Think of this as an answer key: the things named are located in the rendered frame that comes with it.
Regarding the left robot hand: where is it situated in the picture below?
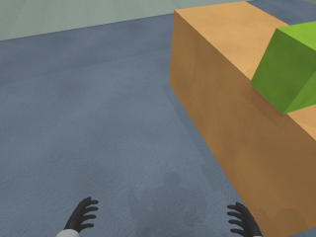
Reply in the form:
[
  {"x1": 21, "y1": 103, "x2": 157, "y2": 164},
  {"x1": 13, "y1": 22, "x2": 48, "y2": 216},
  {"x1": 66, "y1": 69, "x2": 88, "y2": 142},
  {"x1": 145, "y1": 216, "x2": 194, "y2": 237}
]
[{"x1": 63, "y1": 197, "x2": 98, "y2": 233}]

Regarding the pedestal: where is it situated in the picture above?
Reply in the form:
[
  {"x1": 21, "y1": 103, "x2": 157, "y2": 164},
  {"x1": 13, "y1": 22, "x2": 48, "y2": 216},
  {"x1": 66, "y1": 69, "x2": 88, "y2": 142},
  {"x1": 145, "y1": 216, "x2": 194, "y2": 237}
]
[{"x1": 169, "y1": 1, "x2": 316, "y2": 237}]

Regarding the right robot hand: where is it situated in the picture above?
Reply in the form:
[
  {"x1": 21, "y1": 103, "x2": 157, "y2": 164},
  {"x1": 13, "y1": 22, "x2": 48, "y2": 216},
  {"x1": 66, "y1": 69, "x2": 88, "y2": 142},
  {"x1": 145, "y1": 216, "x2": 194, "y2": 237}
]
[{"x1": 227, "y1": 201, "x2": 263, "y2": 237}]

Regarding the carton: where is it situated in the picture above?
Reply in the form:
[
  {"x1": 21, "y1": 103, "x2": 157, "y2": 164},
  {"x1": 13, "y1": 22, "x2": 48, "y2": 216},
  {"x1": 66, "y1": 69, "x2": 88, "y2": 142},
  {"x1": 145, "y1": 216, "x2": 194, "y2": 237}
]
[{"x1": 250, "y1": 21, "x2": 316, "y2": 115}]

